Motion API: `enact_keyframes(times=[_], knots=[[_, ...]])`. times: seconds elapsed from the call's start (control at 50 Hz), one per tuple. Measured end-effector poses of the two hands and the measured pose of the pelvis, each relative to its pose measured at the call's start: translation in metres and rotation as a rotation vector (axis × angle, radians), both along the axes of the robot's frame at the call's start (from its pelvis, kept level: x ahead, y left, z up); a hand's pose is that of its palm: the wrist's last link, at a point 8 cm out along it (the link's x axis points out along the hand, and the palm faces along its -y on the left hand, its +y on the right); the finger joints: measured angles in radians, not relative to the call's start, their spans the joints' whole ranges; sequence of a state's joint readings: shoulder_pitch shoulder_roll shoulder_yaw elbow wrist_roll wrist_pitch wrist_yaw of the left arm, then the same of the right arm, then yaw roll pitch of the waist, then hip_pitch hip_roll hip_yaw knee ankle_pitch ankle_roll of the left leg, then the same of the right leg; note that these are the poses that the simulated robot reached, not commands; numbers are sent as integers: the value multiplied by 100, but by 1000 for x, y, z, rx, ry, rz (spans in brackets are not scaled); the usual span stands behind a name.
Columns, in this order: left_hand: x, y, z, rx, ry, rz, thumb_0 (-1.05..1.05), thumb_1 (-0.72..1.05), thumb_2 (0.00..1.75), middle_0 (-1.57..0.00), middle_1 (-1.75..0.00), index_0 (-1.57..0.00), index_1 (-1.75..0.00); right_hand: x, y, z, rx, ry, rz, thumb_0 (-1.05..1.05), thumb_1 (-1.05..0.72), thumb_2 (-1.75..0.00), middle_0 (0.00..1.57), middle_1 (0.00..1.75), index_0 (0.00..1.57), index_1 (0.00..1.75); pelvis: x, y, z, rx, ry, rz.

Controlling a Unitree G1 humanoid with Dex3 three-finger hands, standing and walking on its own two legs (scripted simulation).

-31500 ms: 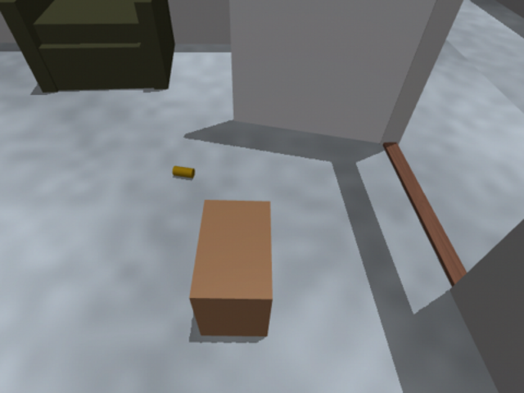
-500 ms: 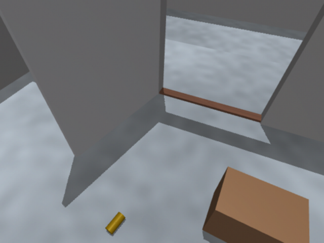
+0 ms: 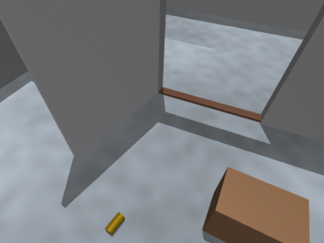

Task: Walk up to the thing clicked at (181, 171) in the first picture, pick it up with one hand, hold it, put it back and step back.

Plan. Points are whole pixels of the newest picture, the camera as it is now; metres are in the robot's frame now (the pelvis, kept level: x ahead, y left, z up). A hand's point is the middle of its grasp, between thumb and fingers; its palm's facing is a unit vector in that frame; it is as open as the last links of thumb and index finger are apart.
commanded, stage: stand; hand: left
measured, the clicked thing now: (115, 223) +0.39 +0.24 -0.76
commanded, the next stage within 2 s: rise first in 1.32 s
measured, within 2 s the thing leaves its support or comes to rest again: neither
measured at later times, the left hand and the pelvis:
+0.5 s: hand out of the picture +0.07 +0.26 -0.15, palm faces -0.02 -0.93 -0.35, open 7.4 cm; pelvis +0.00 +0.00 +0.00, yaw +0 degrees
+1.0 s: hand out of the picture +0.08 +0.26 -0.16, palm faces -0.02 -0.94 -0.35, open 7.4 cm; pelvis +0.01 +0.00 +0.00, yaw +0 degrees
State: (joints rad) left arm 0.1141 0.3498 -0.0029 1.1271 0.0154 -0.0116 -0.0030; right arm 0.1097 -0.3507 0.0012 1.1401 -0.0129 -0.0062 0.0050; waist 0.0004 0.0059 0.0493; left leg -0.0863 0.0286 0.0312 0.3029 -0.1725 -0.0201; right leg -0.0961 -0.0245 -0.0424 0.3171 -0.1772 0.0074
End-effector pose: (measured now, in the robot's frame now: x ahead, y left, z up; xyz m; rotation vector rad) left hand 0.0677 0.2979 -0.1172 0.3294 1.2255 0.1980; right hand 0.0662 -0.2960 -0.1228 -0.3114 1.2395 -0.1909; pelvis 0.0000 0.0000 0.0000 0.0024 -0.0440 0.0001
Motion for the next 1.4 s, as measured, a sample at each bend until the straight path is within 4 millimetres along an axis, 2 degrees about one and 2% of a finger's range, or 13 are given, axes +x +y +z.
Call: enact_keyframes(times=[1.4], knots=[[3,6,-1,1,5,3,0,90,90,-20,-30,-21,-30,9,6,1,-2,-9,3,1,-90,-89,21,30,20,30,7,5,0,-1,0,-1]])
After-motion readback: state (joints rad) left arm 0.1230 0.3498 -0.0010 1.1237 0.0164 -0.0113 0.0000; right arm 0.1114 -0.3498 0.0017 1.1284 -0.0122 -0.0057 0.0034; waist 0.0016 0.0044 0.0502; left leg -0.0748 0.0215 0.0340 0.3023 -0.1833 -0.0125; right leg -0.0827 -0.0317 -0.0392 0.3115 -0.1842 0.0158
